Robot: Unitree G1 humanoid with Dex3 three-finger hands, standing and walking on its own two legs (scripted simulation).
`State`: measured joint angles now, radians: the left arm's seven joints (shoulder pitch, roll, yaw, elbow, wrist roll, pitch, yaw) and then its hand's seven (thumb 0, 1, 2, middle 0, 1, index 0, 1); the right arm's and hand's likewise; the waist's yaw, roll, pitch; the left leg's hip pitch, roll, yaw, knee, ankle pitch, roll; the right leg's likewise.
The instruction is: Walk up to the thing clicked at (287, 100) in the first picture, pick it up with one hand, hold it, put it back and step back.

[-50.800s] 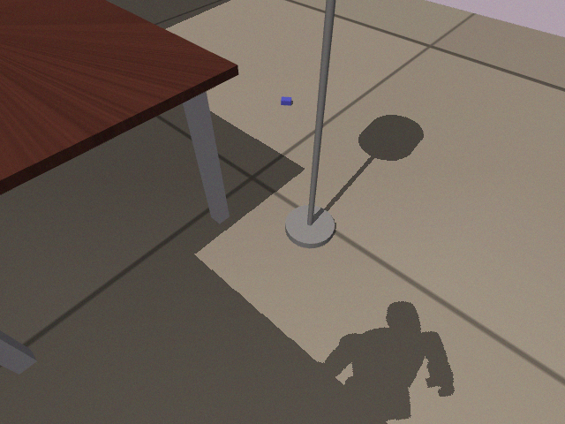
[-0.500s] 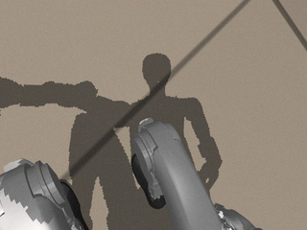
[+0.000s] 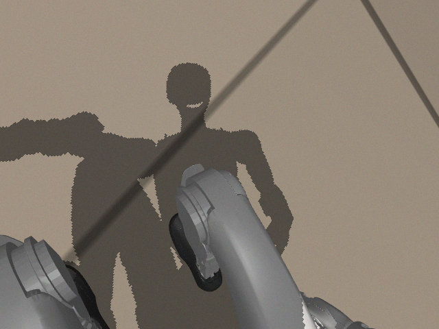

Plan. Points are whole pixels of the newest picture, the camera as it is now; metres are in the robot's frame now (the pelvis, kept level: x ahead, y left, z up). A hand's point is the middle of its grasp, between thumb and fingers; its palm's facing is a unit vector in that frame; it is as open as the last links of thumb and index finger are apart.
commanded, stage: rest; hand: left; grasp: from above
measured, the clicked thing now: out of the picture +0.45 +0.33 -0.29
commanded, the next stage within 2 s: open in 0.42 s
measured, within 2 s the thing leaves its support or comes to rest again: rests again in 1.06 s
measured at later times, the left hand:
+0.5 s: hand out of the picture +0.42 +0.35 -0.26, palm faces -0.15 -0.41 -0.90, open 3.9 cm
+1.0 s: hand out of the picture +0.42 +0.36 -0.26, palm faces -0.15 -0.41 -0.90, open 10.4 cm
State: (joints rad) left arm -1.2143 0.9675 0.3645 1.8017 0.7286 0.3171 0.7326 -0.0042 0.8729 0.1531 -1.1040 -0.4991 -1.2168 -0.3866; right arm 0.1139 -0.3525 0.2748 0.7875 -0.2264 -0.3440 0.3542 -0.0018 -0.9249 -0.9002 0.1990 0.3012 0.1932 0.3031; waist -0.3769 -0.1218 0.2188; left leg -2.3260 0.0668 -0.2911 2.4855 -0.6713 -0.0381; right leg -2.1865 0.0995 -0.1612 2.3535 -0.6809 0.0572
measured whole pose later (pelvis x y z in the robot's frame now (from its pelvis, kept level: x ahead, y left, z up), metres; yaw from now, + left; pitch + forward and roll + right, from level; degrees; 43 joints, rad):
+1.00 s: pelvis +0.00 +0.01 +0.01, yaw -2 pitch +26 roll -16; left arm -1.21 1.04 0.29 1.77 0.68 0.31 0.74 0.00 0.01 0.60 -0.54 -0.66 -0.54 -0.66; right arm 0.11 -0.38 0.36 0.70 -0.22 -0.38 0.36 0.00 -0.92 -0.90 0.20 0.30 0.19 0.30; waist -0.40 -0.18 0.28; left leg -2.29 0.07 -0.34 2.48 -0.69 -0.03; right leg -2.12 0.11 -0.20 2.30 -0.68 0.07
